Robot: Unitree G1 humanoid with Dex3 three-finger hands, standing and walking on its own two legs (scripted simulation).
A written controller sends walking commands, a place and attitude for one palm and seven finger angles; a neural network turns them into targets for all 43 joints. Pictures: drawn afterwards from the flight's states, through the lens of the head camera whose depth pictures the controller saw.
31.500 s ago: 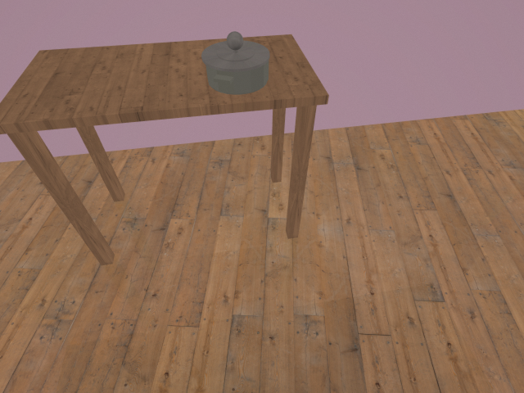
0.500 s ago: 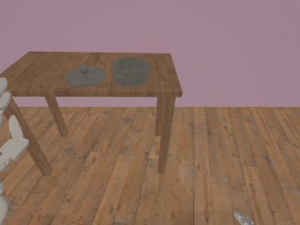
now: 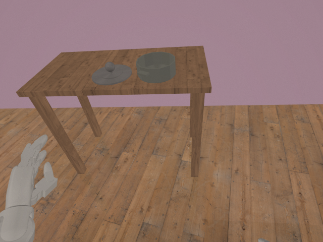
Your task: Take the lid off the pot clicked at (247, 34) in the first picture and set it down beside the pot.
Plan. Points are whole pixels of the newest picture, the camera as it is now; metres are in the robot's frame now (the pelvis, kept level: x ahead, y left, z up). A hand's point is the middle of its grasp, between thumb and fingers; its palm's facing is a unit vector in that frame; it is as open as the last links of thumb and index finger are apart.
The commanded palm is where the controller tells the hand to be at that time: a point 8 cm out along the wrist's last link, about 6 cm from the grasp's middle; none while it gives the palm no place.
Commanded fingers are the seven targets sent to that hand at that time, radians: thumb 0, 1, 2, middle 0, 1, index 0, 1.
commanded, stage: stop stepping back and stand still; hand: left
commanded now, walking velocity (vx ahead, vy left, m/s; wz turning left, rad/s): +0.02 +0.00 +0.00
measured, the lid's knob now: (109, 66) +0.91 +0.30 +0.05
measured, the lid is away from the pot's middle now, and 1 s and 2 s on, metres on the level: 0.24 0.24 0.24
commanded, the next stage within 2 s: let the arm hang, fingers relaxed in 0.90 s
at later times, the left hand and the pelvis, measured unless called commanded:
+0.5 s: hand out of the picture +0.06 +0.22 -0.15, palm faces +0.02 -0.95 -0.30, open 7.3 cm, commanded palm none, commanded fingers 0.00 0.90 0.90 -0.20 -0.30 -0.20 -0.30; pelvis +0.04 +0.01 +0.00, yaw -1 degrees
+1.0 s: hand out of the picture +0.11 +0.21 -0.16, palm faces -0.01 -0.98 -0.22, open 7.3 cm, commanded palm none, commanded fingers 0.00 0.90 0.90 -0.20 -0.30 -0.20 -0.30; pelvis +0.06 +0.03 +0.01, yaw -3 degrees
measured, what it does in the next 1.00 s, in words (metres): steps on the spot: left foot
